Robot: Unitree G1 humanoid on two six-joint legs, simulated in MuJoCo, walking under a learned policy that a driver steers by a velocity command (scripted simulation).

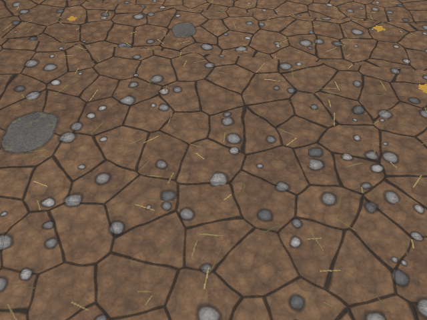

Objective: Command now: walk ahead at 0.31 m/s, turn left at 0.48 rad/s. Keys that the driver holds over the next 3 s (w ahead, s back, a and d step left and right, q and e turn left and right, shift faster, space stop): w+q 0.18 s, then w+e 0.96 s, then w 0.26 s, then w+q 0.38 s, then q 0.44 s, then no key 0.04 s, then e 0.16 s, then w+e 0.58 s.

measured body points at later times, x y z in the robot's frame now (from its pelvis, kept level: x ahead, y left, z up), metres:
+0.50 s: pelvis +0.20 +0.12 +0.01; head +0.22 +0.14 +0.46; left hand +0.31 +0.40 -0.10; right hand +0.29 -0.15 -0.10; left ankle +0.14 +0.18 -0.73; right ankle +0.33 -0.05 -0.65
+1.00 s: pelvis +0.49 +0.11 +0.01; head +0.53 +0.10 +0.46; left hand +0.64 +0.36 -0.10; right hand +0.62 -0.19 -0.08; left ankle +0.60 +0.28 -0.66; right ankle +0.49 +0.04 -0.73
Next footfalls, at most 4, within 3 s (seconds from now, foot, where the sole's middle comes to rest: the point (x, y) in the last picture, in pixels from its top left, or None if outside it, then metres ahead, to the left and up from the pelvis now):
0.22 left None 0.18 0.19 -0.77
0.76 right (218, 313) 0.53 0.03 -0.77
1.22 left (174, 226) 0.83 0.20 -0.77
1.70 right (260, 196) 0.97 -0.12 -0.77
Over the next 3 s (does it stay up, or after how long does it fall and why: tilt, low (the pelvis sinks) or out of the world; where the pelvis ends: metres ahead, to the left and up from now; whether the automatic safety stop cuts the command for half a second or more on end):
stays up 1.30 -0.03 -0.01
